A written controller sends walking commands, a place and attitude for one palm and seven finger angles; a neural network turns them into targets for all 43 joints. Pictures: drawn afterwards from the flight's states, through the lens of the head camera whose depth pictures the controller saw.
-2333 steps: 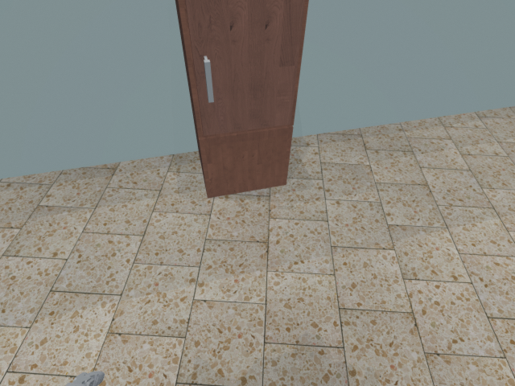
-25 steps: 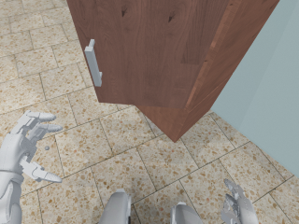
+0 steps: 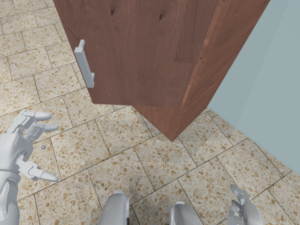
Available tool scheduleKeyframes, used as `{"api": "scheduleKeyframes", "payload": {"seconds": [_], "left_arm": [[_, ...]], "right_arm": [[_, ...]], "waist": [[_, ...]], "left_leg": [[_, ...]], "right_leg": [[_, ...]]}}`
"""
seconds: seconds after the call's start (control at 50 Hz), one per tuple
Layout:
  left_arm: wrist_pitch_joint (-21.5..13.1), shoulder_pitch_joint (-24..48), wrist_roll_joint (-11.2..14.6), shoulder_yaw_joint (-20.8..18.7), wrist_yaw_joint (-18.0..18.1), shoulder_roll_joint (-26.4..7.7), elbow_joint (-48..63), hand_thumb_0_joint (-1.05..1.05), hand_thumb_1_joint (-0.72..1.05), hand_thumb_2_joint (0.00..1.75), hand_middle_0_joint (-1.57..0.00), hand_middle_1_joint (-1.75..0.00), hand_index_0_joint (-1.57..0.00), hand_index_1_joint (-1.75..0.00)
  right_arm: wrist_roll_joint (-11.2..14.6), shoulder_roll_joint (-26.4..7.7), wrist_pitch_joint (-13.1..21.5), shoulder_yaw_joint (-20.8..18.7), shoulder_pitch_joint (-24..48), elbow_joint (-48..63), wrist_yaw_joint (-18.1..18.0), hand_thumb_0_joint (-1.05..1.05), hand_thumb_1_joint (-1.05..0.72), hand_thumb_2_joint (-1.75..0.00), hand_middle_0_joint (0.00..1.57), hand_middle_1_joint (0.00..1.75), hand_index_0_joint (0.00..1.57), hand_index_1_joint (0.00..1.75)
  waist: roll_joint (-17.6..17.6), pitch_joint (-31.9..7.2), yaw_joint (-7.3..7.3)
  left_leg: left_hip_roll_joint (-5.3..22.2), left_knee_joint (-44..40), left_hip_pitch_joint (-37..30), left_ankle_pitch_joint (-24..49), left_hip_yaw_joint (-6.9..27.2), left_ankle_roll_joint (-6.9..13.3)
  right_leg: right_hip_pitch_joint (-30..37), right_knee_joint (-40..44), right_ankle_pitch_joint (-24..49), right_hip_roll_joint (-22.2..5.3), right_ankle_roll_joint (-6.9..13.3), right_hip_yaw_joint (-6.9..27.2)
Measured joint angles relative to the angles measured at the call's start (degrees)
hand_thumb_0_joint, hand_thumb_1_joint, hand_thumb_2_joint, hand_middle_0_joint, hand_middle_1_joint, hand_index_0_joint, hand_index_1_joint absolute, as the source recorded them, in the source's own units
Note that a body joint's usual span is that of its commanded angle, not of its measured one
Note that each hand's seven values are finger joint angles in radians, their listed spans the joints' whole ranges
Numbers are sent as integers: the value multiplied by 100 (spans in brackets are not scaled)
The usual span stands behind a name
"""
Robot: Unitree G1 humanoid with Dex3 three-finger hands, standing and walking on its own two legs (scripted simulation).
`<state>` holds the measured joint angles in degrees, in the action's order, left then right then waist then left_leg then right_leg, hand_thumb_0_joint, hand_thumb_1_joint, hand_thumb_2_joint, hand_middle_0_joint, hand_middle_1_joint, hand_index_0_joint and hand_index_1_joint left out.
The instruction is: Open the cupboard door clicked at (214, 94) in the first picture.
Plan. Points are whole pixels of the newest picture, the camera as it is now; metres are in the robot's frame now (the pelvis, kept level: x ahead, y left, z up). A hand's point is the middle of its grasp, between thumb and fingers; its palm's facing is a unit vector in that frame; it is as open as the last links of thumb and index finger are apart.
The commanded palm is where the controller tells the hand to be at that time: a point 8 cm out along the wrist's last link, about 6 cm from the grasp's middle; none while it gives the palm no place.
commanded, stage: raise the hand with hooked fingers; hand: left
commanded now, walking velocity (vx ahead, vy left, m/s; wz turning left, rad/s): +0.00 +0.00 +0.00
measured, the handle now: (86, 65) +0.57 +0.24 +0.03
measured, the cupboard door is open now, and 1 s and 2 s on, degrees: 44 44 44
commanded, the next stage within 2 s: move the hooked fingers beside the handle in 0.08 s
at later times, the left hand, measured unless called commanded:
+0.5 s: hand (49, 127) +0.34 +0.27 +0.04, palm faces +0.00 -1.00 -0.04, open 14.0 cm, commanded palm +0.31 +0.32 +0.04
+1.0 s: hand (55, 104) +0.41 +0.28 +0.04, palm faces +0.04 -1.00 -0.02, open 14.0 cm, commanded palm +0.39 +0.32 +0.04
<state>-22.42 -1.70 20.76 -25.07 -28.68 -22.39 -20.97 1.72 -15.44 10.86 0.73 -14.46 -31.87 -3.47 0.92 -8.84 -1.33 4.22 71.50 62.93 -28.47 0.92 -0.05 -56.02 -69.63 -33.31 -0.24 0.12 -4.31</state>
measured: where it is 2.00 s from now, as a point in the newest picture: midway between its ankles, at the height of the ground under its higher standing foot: outside the picture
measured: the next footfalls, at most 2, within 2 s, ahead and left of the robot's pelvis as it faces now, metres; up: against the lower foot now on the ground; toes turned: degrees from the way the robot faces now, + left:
none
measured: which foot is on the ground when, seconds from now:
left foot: down 0.00-1.00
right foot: down 0.00-1.00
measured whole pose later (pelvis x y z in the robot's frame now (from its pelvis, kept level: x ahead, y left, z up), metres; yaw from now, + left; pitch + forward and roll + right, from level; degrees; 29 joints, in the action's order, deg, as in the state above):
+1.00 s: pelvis +0.00 +0.00 -0.01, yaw -2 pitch +23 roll -3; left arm -22.8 27.3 14.0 -30.1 -28.5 -30.1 -48.6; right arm 1.2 -15.8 5.4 1.5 -16.6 -35.3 -3.0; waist 0.6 -8.9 -4.5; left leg 5.0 73.2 68.0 -28.8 0.0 0.4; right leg -61.7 -71.1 -32.9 0.5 -0.3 -3.1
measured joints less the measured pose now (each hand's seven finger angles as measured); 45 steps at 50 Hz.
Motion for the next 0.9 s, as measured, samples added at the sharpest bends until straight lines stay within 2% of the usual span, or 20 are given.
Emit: {"api": "scheduleKeyframes", "payload": {"seconds": [0.18,0.32,0.44,0.6,0.74,0.9], "left_arm": [[18,99,78,-55,-40,4,-194,-2,-50,30,-30,-120,-31,-120],[7,522,-63,-44,-117,-67,-540,-2,-50,30,-30,-120,-31,-120],[83,1209,-153,-143,-128,-228,-915,-2,-50,30,-30,-120,-31,-120],[265,1573,-259,-222,-65,-398,-1338,-2,-50,30,-30,-120,-31,-120],[58,2025,-441,-296,74,-455,-1854,-2,-50,30,-30,-120,-30,-120],[-54,2560,-594,-383,1,-588,-2268,-2,-50,30,-30,-120,-30,-120]], "right_arm": [[7,28,-18,56,54,39,-13,1,-91,-90,20,30,20,30],[-4,-15,-8,90,100,-43,-74,1,-91,-90,20,30,20,30],[-8,-19,-33,90,148,-146,-116,1,-91,-90,20,30,20,30],[2,-21,-197,75,-49,-145,-34,1,-91,-90,20,30,20,30],[-23,-49,-310,60,-176,-248,2,1,-91,-90,20,30,20,30],[-51,-31,-454,48,-184,-355,25,1,-91,-90,20,30,20,30]], "waist": [[24,-47,59],[-1,-29,78],[-25,47,-14],[-3,-21,-129],[-19,3,-174],[-27,23,-277]], "left_leg": [[-3,12,7,-9,8,-15],[-5,126,126,-35,50,-22],[15,211,269,-37,74,-25],[41,77,241,-10,-45,15],[33,118,352,-19,-64,35],[55,172,469,-34,-66,40]], "right_leg": [[-12,-30,-24,-1,11,-4],[-110,-134,-59,2,21,-38],[-242,-200,-51,24,29,-53],[-275,-78,21,40,-16,64],[-387,-118,16,32,-35,85],[-503,-149,23,54,-39,94]]}}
